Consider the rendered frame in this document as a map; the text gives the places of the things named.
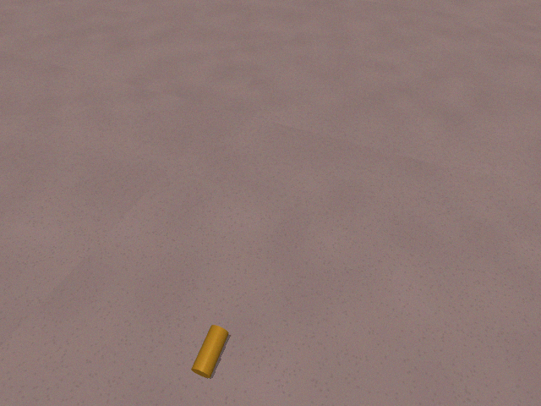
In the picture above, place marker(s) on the can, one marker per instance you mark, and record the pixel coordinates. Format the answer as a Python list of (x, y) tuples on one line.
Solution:
[(210, 351)]

